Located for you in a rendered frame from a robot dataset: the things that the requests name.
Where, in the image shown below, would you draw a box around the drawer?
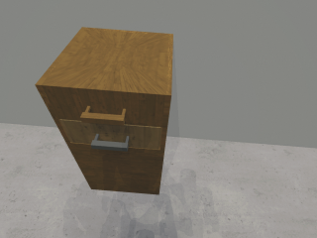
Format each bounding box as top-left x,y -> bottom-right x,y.
60,119 -> 161,150

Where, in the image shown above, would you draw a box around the handle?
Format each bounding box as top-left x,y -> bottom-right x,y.
80,112 -> 126,126
90,134 -> 130,152

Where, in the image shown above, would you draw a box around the cabinet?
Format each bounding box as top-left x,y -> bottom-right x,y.
35,27 -> 173,195

